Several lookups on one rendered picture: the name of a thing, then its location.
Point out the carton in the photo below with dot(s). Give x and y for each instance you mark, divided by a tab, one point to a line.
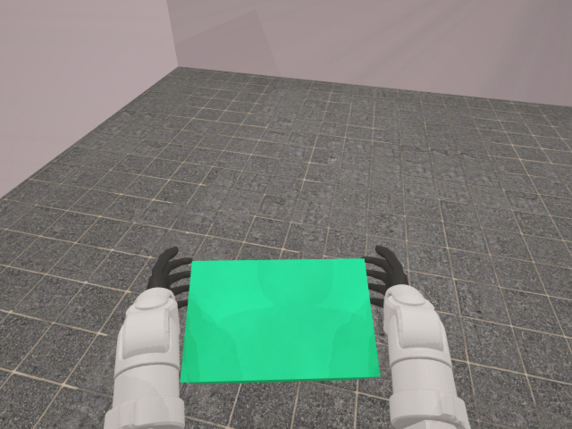
272	321

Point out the robot left hand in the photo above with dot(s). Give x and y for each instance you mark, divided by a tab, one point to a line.
161	279

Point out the robot right hand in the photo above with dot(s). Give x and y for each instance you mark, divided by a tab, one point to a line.
394	273

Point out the robot left forearm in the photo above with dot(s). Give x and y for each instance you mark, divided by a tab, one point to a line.
147	366

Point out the robot right forearm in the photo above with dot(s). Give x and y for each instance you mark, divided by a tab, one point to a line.
424	393

